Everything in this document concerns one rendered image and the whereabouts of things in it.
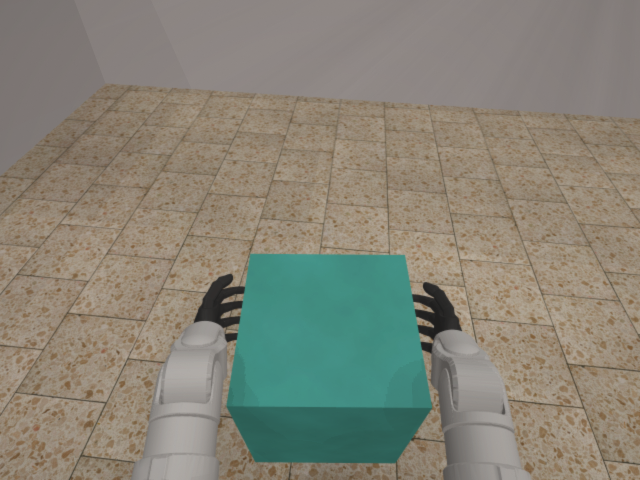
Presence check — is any left robot forearm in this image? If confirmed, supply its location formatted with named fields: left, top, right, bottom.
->
left=131, top=321, right=227, bottom=480

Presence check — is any carton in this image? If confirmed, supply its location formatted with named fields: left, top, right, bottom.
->
left=226, top=254, right=432, bottom=463

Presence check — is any robot left hand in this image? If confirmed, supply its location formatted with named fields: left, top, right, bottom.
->
left=194, top=274, right=245, bottom=342

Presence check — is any right robot forearm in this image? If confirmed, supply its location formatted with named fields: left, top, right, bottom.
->
left=431, top=330, right=531, bottom=480

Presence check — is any robot right hand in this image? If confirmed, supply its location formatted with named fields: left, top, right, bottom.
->
left=412, top=282, right=462, bottom=353

